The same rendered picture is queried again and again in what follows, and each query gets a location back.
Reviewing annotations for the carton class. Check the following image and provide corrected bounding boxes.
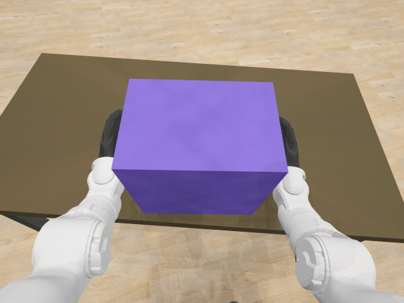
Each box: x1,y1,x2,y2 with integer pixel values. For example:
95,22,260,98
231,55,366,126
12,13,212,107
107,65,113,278
111,79,288,215

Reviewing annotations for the right robot hand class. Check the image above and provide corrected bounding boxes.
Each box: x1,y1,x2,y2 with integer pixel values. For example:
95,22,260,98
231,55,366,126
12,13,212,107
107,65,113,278
279,116,299,168

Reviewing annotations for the robot right forearm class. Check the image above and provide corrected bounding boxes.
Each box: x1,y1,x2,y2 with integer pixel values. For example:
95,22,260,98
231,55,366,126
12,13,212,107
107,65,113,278
273,166,376,285

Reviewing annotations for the robot left forearm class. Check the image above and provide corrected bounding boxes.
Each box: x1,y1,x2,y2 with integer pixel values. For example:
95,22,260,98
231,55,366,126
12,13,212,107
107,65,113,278
31,157,124,270

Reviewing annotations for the table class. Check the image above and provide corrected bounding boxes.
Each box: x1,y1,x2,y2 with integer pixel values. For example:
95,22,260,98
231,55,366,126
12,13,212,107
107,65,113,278
0,53,404,262

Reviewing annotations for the left robot hand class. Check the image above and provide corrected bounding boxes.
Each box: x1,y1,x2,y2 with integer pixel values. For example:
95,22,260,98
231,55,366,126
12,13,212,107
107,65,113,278
98,109,123,158

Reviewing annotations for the right robot upper arm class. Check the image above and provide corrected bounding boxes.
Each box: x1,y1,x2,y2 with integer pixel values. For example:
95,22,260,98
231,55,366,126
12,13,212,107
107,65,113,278
295,235,404,303

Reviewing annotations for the left robot upper arm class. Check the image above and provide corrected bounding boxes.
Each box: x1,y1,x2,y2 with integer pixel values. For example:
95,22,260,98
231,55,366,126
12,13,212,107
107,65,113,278
0,218,111,303

